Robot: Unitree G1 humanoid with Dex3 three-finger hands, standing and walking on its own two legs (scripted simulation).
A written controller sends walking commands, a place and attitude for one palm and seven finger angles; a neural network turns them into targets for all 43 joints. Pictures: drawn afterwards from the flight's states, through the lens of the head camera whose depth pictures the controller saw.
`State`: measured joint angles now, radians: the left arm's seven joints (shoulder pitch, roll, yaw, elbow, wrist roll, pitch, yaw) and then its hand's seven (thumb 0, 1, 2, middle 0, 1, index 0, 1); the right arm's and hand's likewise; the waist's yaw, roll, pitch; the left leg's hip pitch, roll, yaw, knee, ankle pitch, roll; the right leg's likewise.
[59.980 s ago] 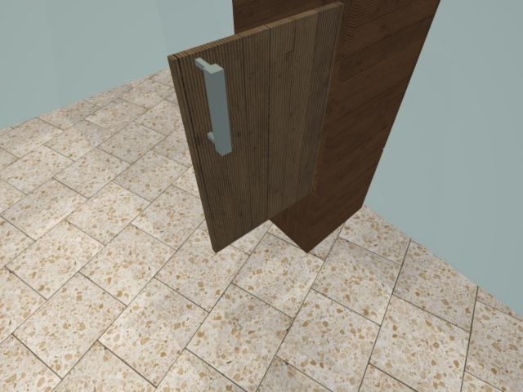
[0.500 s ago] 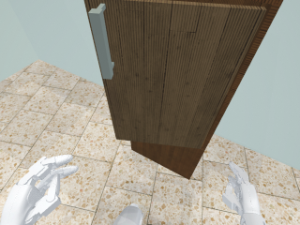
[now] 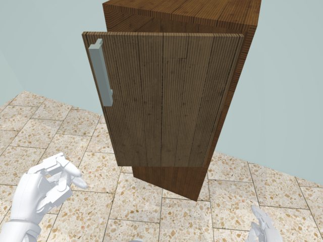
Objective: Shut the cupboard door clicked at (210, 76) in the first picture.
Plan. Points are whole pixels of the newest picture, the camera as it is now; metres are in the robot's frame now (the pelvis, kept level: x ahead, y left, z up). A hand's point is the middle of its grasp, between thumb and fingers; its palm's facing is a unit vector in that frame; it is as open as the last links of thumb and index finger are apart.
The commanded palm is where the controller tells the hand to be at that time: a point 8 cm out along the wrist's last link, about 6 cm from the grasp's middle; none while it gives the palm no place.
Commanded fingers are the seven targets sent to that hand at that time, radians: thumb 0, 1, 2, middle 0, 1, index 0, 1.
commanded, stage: raise the hand and make a fist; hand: left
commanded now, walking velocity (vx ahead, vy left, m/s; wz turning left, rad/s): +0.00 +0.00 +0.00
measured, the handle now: (104, 74) +0.47 +0.20 +0.20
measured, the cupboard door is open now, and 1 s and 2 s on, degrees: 22 22 22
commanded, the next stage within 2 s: bring the fist close to the handle in 0.88 s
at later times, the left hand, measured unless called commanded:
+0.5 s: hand (63, 148) +0.23 +0.20 +0.20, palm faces +0.09 -0.99 -0.08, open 3.1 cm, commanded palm +0.20 +0.24 +0.20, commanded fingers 0.00 0.90 0.90 -1.30 -1.50 -1.30 -1.50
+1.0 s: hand (74, 145) +0.24 +0.18 +0.20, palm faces +0.10 -0.99 -0.09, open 3.1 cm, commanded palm +0.21 +0.23 +0.20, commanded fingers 0.00 0.90 0.90 -1.30 -1.50 -1.30 -1.50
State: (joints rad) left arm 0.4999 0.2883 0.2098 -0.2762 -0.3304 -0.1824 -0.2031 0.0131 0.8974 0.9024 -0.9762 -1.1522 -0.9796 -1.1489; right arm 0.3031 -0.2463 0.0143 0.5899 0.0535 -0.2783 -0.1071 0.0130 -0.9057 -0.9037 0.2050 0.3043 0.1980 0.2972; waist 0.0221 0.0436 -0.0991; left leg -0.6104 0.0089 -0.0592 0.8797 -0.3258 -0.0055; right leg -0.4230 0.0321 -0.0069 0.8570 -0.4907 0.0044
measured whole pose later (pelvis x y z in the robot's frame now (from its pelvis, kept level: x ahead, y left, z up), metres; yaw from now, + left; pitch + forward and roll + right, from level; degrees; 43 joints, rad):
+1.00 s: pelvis +0.01 -0.01 +0.03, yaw +1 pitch -4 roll -1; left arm 0.22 0.29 0.22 -0.34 -0.28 0.20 -0.15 0.01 0.90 0.90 -1.30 -1.50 -1.30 -1.50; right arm 0.22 -0.24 0.07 0.62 0.06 -0.22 -0.10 0.01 -0.90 -0.90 0.21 0.30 0.20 0.30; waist 0.05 0.06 -0.06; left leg -0.32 0.00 -0.06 0.62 -0.23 -0.02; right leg -0.15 0.02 -0.01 0.61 -0.40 -0.01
